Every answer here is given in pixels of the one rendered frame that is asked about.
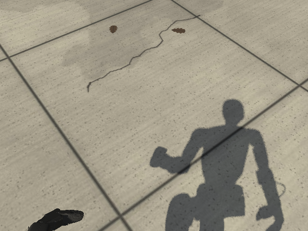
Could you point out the left robot hand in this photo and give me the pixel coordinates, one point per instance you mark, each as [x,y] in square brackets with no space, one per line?
[55,219]

